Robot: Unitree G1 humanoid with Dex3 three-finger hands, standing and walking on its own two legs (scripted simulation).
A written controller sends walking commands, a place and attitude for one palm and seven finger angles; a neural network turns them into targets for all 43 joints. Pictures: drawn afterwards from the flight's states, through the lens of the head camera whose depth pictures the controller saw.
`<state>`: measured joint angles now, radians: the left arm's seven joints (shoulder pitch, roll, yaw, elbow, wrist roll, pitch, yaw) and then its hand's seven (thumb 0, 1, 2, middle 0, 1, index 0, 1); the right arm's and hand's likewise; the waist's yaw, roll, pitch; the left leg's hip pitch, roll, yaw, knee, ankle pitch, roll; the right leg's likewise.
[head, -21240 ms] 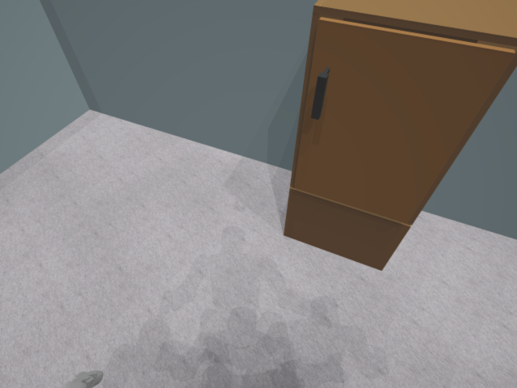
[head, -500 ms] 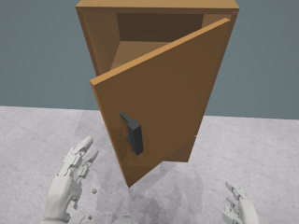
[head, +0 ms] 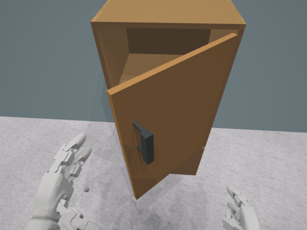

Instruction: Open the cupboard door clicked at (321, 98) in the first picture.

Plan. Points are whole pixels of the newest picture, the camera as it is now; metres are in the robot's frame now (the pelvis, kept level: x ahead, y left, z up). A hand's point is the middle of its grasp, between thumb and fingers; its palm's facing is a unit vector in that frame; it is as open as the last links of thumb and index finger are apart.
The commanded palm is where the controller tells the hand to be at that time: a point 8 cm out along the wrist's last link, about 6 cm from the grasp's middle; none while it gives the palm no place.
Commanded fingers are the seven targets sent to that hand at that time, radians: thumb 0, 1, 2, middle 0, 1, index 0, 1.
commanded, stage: draw the hand back to the body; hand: left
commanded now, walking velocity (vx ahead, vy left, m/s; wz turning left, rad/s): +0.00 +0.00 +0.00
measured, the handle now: (142, 142) +0.32 +0.06 +0.07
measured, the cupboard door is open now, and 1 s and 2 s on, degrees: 43 43 43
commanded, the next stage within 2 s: step back with the hand held close in 1.20 s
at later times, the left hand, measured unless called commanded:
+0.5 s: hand (42, 165) +0.21 +0.23 +0.16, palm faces +0.29 -0.89 -0.35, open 13.0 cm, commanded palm +0.16 +0.28 +0.19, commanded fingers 0.00 0.38 0.68 -0.18 -0.30 -0.18 -0.30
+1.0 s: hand (14, 142) +0.22 +0.27 +0.21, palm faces +0.43 -0.82 -0.38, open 7.8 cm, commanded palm +0.17 +0.31 +0.22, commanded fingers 0.00 0.90 0.90 -0.20 -0.30 -0.20 -0.30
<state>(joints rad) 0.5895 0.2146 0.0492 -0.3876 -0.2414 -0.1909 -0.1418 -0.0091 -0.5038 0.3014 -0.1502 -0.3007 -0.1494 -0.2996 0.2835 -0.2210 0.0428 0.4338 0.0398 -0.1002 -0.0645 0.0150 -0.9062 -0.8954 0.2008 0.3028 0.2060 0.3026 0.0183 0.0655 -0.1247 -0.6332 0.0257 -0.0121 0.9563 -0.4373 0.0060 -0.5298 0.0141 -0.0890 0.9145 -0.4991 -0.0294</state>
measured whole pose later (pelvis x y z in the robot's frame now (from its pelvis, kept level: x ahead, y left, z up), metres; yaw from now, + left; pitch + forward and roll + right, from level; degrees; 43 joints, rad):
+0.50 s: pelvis +0.02 +0.02 +0.04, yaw -1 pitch -1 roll -1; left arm 0.57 0.31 0.15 -0.45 -0.05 -0.03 0.12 0.00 0.04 0.53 -0.17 -0.30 -0.17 -0.30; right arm 0.23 -0.22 0.06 0.56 0.01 -0.11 -0.11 0.01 -0.91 -0.90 0.20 0.30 0.21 0.30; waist 0.06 0.06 -0.03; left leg -0.27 0.00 0.03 0.60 -0.31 0.03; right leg -0.18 0.00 -0.05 0.54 -0.35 0.00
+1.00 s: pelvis +0.03 +0.01 +0.06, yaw -2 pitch -4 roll +0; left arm 0.47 0.33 0.33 -0.41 -0.08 -0.05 0.12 0.01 0.82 0.87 -0.20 -0.30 -0.20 -0.30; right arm 0.19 -0.23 0.02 0.62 0.00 -0.07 -0.08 0.01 -0.91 -0.90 0.20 0.30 0.21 0.30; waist 0.07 0.06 0.01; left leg -0.13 0.00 0.05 0.43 -0.24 0.02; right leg -0.04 0.00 -0.03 0.39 -0.28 0.00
